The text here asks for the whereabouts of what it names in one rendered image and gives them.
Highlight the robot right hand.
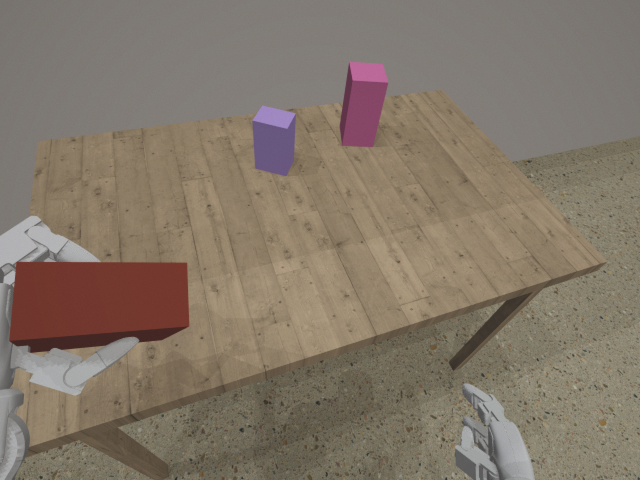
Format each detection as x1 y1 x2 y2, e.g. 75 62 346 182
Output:
455 383 535 480

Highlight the robot left hand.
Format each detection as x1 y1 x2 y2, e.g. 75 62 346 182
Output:
0 216 139 396

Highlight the table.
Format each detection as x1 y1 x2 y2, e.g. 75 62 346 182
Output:
10 90 608 480

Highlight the sponge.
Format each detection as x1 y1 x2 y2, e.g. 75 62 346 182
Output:
9 262 189 353

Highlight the robot left forearm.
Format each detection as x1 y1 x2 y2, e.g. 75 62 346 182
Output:
0 388 30 480

